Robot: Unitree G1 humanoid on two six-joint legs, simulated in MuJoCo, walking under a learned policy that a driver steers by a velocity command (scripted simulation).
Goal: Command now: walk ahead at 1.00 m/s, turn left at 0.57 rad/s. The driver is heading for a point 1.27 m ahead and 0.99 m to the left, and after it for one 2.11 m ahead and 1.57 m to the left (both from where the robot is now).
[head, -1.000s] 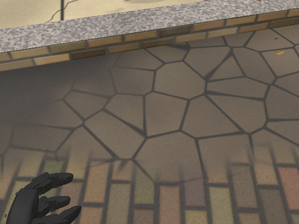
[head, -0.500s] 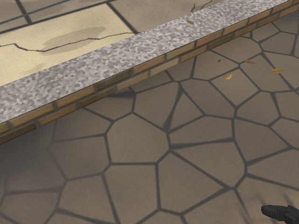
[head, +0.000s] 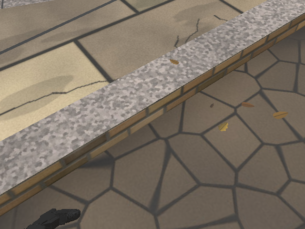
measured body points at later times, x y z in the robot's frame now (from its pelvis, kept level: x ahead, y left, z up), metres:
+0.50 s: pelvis +0.42 +0.09 +0.00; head +0.44 +0.10 +0.45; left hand +0.52 +0.38 -0.08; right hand +0.58 -0.16 -0.11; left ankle +0.47 +0.13 -0.71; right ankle +0.39 -0.13 -0.59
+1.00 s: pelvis +0.78 +0.25 +0.00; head +0.79 +0.32 +0.45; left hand +0.52 +0.38 -0.14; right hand +1.11 +0.38 +0.00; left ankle +0.77 +0.39 -0.52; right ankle +0.79 +0.00 -0.71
